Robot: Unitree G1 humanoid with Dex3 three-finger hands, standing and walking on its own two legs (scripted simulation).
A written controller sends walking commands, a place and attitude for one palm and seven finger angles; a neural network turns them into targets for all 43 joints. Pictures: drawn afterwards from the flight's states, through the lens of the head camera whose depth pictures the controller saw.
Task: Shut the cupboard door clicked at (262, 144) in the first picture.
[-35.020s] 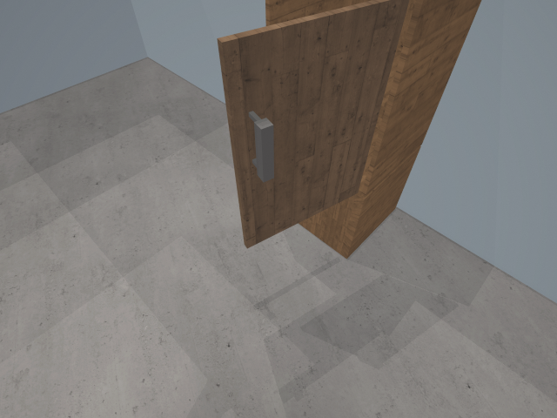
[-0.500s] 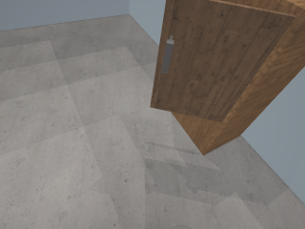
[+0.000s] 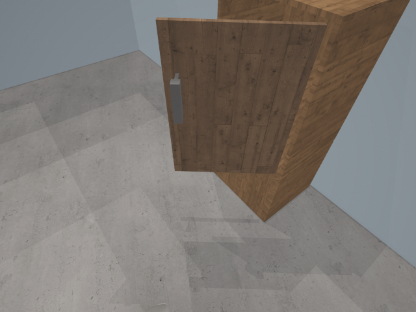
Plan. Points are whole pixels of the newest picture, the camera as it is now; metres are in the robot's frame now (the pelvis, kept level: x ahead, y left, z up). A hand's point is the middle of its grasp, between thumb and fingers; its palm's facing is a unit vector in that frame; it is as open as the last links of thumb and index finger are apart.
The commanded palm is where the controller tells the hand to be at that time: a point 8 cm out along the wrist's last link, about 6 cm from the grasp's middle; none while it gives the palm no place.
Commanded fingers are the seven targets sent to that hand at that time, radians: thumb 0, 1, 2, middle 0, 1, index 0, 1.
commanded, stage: take the last steps up to it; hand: left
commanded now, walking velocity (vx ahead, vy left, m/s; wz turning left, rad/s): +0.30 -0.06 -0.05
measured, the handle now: (177, 98) +0.68 +0.11 +0.03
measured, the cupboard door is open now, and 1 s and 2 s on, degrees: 51 51 51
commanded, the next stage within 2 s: come to a stop and stand still in 0.44 s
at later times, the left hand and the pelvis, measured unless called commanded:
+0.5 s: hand (129, 278) +0.23 +0.19 -0.17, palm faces -0.04 -0.98 -0.18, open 7.4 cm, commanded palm none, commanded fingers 0.00 0.90 0.90 -0.20 -0.30 -0.20 -0.30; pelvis +0.15 +0.01 +0.00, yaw -3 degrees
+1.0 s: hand (141, 260) +0.28 +0.18 -0.18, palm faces +0.01 -0.98 -0.21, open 7.3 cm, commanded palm none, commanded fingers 0.00 0.90 0.90 -0.20 -0.30 -0.20 -0.30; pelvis +0.21 -0.01 -0.01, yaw -1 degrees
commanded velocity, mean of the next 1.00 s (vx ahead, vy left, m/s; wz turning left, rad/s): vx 0.02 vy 0.01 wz -0.02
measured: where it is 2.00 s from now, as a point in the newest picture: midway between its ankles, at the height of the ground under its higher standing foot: outside the picture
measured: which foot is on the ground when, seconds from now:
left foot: up 0.00-0.16, down 0.18-0.62, up 0.64-1.00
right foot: down 0.00-0.18, up 0.20-0.60, down 0.62-1.00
